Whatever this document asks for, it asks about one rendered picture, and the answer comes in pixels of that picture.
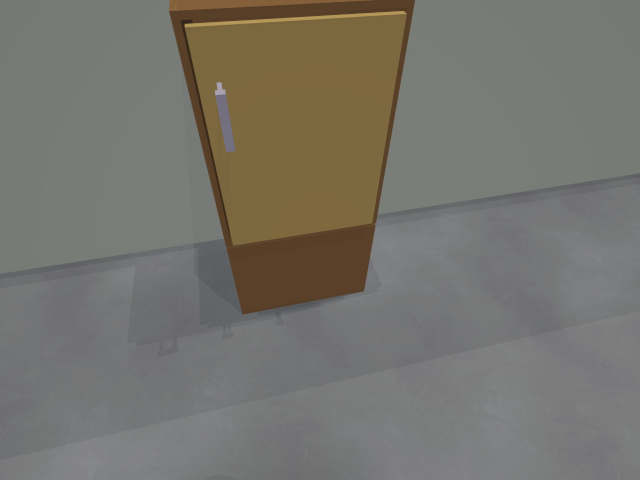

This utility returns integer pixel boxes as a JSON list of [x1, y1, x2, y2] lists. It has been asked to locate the handle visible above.
[[215, 82, 235, 152]]

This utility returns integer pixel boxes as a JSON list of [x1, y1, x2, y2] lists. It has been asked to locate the cupboard door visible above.
[[185, 11, 407, 246]]

